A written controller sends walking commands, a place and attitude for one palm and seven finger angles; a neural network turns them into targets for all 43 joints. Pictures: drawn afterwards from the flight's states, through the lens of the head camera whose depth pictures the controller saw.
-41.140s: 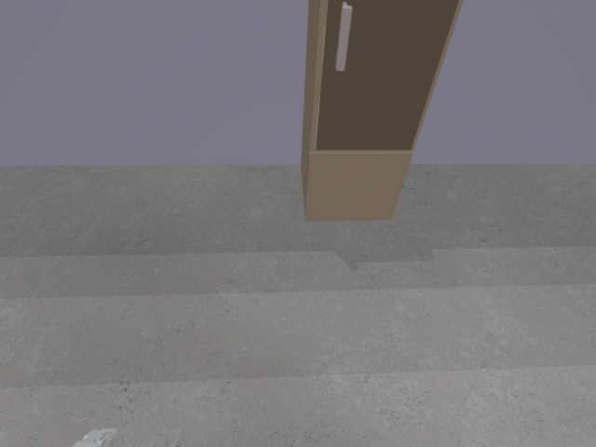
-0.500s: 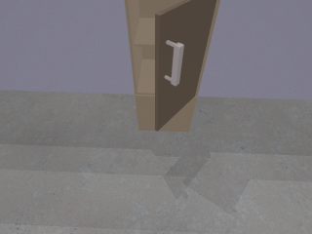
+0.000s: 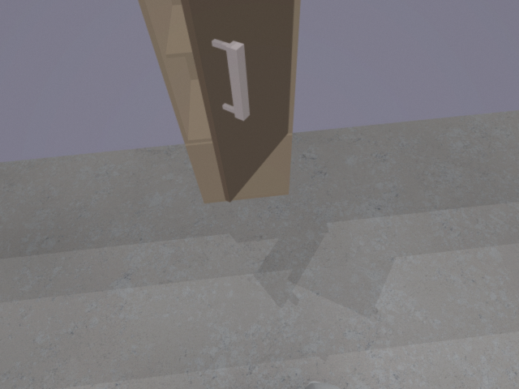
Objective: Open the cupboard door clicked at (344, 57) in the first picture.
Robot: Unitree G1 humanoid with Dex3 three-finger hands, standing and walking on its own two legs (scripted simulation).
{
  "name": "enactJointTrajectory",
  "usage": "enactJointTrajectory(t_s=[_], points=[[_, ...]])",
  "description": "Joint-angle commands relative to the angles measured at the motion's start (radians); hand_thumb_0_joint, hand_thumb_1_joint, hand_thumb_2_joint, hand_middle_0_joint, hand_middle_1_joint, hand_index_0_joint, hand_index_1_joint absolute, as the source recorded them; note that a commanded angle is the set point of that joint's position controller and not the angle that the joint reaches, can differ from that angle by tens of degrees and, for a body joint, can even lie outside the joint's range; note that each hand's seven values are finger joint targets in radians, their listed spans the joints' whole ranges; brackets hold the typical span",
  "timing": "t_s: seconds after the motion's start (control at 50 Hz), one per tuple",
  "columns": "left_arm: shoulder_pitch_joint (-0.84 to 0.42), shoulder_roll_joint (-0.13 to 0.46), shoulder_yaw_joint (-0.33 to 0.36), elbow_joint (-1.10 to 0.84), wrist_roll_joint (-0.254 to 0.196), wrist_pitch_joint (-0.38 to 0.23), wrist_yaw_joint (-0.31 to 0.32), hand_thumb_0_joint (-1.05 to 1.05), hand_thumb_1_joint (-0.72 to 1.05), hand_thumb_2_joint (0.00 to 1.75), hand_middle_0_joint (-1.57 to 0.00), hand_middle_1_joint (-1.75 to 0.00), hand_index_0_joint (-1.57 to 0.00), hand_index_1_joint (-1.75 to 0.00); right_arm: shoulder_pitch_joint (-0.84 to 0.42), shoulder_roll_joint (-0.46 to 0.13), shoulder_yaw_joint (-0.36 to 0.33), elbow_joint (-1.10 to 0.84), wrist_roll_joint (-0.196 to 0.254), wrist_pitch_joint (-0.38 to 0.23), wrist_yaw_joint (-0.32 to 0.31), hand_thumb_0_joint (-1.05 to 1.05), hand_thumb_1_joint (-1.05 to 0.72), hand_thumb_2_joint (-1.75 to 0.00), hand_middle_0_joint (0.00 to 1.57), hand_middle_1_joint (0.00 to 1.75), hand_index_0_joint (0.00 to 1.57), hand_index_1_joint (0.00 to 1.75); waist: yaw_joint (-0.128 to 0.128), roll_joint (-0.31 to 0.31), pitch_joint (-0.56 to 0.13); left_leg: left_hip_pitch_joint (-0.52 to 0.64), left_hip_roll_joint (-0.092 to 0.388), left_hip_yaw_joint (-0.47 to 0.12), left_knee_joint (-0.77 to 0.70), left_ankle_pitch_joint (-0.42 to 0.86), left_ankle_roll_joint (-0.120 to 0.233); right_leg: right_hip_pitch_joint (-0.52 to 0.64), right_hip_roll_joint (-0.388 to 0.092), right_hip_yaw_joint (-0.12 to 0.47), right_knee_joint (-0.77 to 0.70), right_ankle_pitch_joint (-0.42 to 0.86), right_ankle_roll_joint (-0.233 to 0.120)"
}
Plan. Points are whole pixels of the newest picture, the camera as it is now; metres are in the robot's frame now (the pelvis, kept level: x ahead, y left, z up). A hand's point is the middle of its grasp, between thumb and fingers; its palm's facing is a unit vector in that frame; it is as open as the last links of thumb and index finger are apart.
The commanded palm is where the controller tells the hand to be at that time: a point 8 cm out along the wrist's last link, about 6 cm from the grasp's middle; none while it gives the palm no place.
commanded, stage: walk to a spot facing it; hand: left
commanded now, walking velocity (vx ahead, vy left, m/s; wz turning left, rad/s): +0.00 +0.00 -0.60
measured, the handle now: (230, 81) +0.67 +0.12 +0.08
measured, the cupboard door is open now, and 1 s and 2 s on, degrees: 51 51 51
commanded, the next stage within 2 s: none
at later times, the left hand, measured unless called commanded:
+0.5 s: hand out of the picture +0.09 +0.18 -0.15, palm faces -0.15 -0.96 -0.25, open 7.4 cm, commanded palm none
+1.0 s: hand (216, 314) +0.26 +0.12 -0.16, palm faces -0.57 -0.78 -0.26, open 7.4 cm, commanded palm none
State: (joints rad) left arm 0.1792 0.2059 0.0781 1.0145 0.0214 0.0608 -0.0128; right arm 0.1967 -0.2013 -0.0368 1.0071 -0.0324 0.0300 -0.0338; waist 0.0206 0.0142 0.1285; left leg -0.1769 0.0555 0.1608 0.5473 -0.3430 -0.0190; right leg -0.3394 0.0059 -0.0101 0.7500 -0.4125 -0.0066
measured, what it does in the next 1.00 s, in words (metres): steps on the spot, turning right: left foot, then right foot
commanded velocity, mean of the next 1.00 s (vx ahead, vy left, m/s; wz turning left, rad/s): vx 0.03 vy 0.00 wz -0.60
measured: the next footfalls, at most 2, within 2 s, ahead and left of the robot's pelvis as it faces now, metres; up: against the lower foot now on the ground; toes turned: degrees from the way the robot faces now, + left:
left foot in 0.60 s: +0.11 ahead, +0.13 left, +0.00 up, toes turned -22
right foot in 1.00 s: +0.00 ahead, -0.12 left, +0.00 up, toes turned -39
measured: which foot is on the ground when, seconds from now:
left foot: down 0.00-0.02, up 0.04-0.58, down 0.60-1.00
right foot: down 0.00-0.60, up 0.62-0.98, down 1.00-1.00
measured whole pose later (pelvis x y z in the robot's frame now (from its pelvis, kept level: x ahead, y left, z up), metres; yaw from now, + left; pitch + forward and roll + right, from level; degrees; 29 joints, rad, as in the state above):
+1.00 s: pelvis +0.04 +0.00 -0.01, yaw -36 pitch +2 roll +0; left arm 0.12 0.27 0.08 0.89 0.02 0.04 -0.04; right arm 0.29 -0.24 -0.03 0.90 -0.02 0.03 -0.01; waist -0.01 0.01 0.11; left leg -0.24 0.15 0.20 0.66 -0.41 -0.05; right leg -0.31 -0.02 -0.06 0.59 -0.32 -0.01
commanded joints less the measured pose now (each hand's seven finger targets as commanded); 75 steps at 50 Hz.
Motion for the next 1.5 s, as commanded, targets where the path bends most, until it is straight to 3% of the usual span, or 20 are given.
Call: enactJointTrajectory(t_s=[0.0,0.04,0.14,0.44,0.52,0.54,0.58,0.62,0.72,0.92,0.94,0.98,1.08,1.22,1.28,1.3,1.32,1.34,1.38,1.48], points=[[0.186,0.230,0.054,-0.043,0.016,-0.053,0.018,0.00,0.90,0.90,-0.20,-0.30,-0.20,-0.30,-0.041,-0.118,-0.045,-0.129,0.023,-0.005,-0.010,0.00,-0.90,-0.90,0.20,0.30,0.20,0.30,0.064,-0.341,-0.150,-0.268,0.021,0.001,0.343,-0.035,-0.010,0.289,-0.270,0.429,-0.433,0.539,-0.092],[0.174,0.247,0.055,-0.049,-0.006,-0.048,0.038,0.00,0.90,0.90,-0.20,-0.30,-0.20,-0.30,-0.048,-0.125,-0.047,-0.139,0.024,0.012,-0.002,0.00,-0.90,-0.90,0.20,0.30,0.20,0.30,0.048,-0.261,-0.137,-0.343,-0.004,-0.174,0.591,-0.257,-0.017,0.250,-0.358,0.491,-0.439,0.604,-0.216],[0.099,0.173,0.043,-0.093,-0.005,-0.057,0.048,0.00,0.90,0.90,-0.20,-0.30,-0.20,-0.30,-0.079,-0.098,-0.043,-0.117,0.021,0.012,0.006,0.00,-0.90,-0.90,0.20,0.30,0.20,0.30,0.010,-0.069,-0.186,-0.376,0.008,-0.193,0.596,-0.051,-0.044,0.291,-0.206,0.383,-0.385,0.601,-0.169],[0.133,0.195,0.056,-0.127,0.011,-0.049,0.043,0.00,0.90,0.90,-0.20,-0.30,-0.20,-0.30,-0.177,-0.091,-0.040,-0.200,0.033,-0.008,-0.004,0.00,-0.90,-0.90,0.20,0.30,0.20,0.30,0.030,-0.138,-0.174,-0.294,-0.044,-0.216,0.295,-0.108,-0.037,0.238,-0.182,0.535,-0.359,0.653,-0.202],[0.061,0.202,0.056,-0.152,0.000,-0.043,0.039,0.00,0.90,0.90,-0.20,-0.30,-0.20,-0.30,-0.064,-0.099,-0.040,-0.182,0.040,-0.020,-0.011,0.00,-0.90,-0.90,0.20,0.30,0.20,0.30,-0.028,-0.131,-0.204,-0.075,-0.064,-0.215,0.010,0.032,-0.019,0.137,-0.118,0.512,-0.301,0.622,-0.134],[0.043,0.182,0.051,-0.159,-0.004,-0.042,0.038,0.00,0.90,0.90,-0.20,-0.30,-0.20,-0.30,-0.018,-0.116,-0.044,-0.168,0.038,-0.027,-0.015,0.00,-0.90,-0.90,0.20,0.30,0.20,0.30,-0.050,-0.089,-0.225,0.088,-0.027,-0.224,-0.114,0.116,-0.015,0.024,-0.071,0.472,-0.254,0.514,-0.090],[0.048,0.112,0.033,-0.190,-0.016,-0.046,0.020,0.00,0.90,0.90,-0.20,-0.30,-0.20,-0.30,0.037,-0.263,-0.063,-0.181,0.014,-0.039,-0.023,0.00,-0.90,-0.90,0.20,0.30,0.20,0.30,-0.055,0.303,-0.222,0.255,0.404,-0.629,-0.283,0.315,0.156,-0.269,0.116,0.154,0.097,-0.213,0.025],[0.042,0.136,0.041,-0.208,0.001,-0.044,0.005,0.00,0.90,0.90,-0.20,-0.30,-0.20,-0.30,-0.016,-0.224,-0.045,-0.220,-0.003,-0.028,-0.029,0.00,-0.90,-0.90,0.20,0.30,0.20,0.30,-0.015,0.107,-0.125,0.040,0.409,-0.505,-0.255,0.429,0.231,-0.232,0.021,0.085,0.343,-0.158,0.059],[0.020,0.113,0.029,-0.183,-0.002,-0.020,-0.020,0.00,0.90,0.90,-0.20,-0.30,-0.20,-0.30,0.006,-0.174,-0.026,-0.211,-0.001,-0.035,-0.023,0.00,-0.90,-0.90,0.20,0.30,0.20,0.30,-0.005,0.166,-0.152,0.095,0.227,-0.198,-0.168,0.646,0.139,-0.247,-0.012,0.019,0.401,-0.022,0.074],[-0.011,0.114,0.013,-0.183,-0.004,-0.036,-0.030,0.00,0.90,0.90,-0.20,-0.30,-0.20,-0.30,0.084,-0.235,-0.049,-0.174,0.001,-0.023,0.001,0.00,-0.90,-0.90,0.20,0.30,0.20,0.30,-0.014,0.173,-0.175,0.036,0.251,-0.062,-0.009,0.521,0.071,0.100,0.006,-0.108,-0.194,0.131,0.013],[0.069,0.157,0.021,-0.158,-0.001,-0.043,-0.025,0.00,0.90,0.90,-0.20,-0.30,-0.20,-0.30,0.074,-0.222,-0.048,-0.183,0.010,-0.023,0.009,0.00,-0.90,-0.90,0.20,0.30,0.20,0.30,0.029,0.085,-0.221,-0.073,0.223,-0.030,0.115,0.382,0.033,0.289,-0.024,-0.057,-0.304,0.215,-0.017],[0.217,0.342,0.061,-0.112,-0.005,-0.052,0.007,0.00,0.90,0.90,-0.20,-0.30,-0.20,-0.30,-0.038,-0.140,-0.022,-0.258,0.020,-0.017,0.016,0.00,-0.90,-0.90,0.20,0.30,0.20,0.30,0.121,-0.351,-0.235,-0.504,0.019,-0.035,0.568,-0.385,-0.049,0.478,-0.422,0.540,-0.449,0.369,-0.224],[0.039,0.216,0.035,-0.161,0.001,-0.069,0.026,0.00,0.90,0.90,-0.20,-0.30,-0.20,-0.30,-0.045,-0.139,-0.038,-0.206,0.011,-0.020,0.037,0.00,-0.90,-0.90,0.20,0.30,0.20,0.30,0.009,-0.180,-0.116,-0.425,0.065,-0.136,0.552,-0.088,-0.055,0.208,-0.249,0.327,-0.471,0.176,-0.193],[0.039,0.231,0.044,-0.145,0.008,-0.085,-0.001,0.00,0.90,0.90,-0.20,-0.30,-0.20,-0.30,-0.035,-0.111,-0.043,-0.209,0.014,-0.046,0.049,0.00,-0.90,-0.90,0.20,0.30,0.20,0.30,-0.008,-0.181,-0.059,-0.237,-0.011,-0.093,0.211,-0.017,-0.049,0.072,-0.188,0.349,-0.509,-0.044,-0.187],[-0.011,0.195,0.043,-0.155,0.003,-0.083,-0.004,0.00,0.90,0.90,-0.20,-0.30,-0.20,-0.30,0.109,-0.127,-0.045,-0.163,0.016,-0.073,0.032,0.00,-0.90,-0.90,0.20,0.30,0.20,0.30,-0.083,-0.117,-0.092,0.058,-0.038,-0.075,-0.034,0.062,-0.044,-0.065,-0.124,0.315,-0.387,-0.052,-0.138],[-0.021,0.135,0.032,-0.165,0.000,-0.083,-0.008,0.00,0.90,0.90,-0.20,-0.30,-0.20,-0.30,0.229,-0.183,-0.058,-0.123,0.011,-0.083,0.015,0.00,-0.90,-0.90,0.20,0.30,0.20,0.30,-0.138,0.053,-0.143,0.239,0.049,-0.163,-0.137,-0.024,-0.027,-0.172,-0.044,0.242,-0.207,-0.046,-0.095],[0.000,0.059,0.015,-0.183,-0.014,-0.080,-0.018,0.00,0.90,0.90,-0.20,-0.30,-0.20,-0.30,0.350,-0.300,-0.082,-0.100,-0.016,-0.091,0.008,0.00,-0.90,-0.90,0.20,0.30,0.20,0.30,-0.175,0.395,-0.201,0.367,0.363,-0.580,-0.283,-0.264,0.067,-0.375,0.099,0.060,0.180,-0.194,-0.024],[-0.056,0.086,0.010,-0.208,-0.003,-0.092,-0.019,0.00,0.90,0.90,-0.20,-0.30,-0.20,-0.30,0.380,-0.298,-0.069,-0.104,-0.011,-0.086,0.002,0.00,-0.90,-0.90,0.20,0.30,0.20,0.30,-0.174,0.306,-0.183,0.303,0.475,-0.731,-0.363,-0.322,0.140,-0.424,0.029,0.078,0.359,-0.170,-0.027],[-0.083,0.091,0.026,-0.195,0.016,-0.097,-0.035,0.00,0.90,0.90,-0.20,-0.30,-0.20,-0.30,0.255,-0.224,-0.048,-0.145,-0.018,-0.089,0.008,0.00,-0.90,-0.90,0.20,0.30,0.20,0.30,-0.101,0.081,-0.051,0.095,0.405,-0.595,-0.385,-0.231,0.140,-0.424,-0.051,0.063,0.514,-0.010,-0.019],[-0.053,0.023,0.003,-0.153,0.008,-0.072,-0.056,0.00,0.90,0.90,-0.20,-0.30,-0.20,-0.30,0.269,-0.115,-0.008,-0.099,-0.001,-0.116,-0.003,0.00,-0.90,-0.90,0.20,0.30,0.20,0.30,-0.052,0.138,-0.097,0.188,0.249,-0.124,-0.268,0.506,0.050,-0.419,-0.075,-0.011,0.491,0.166,0.007]])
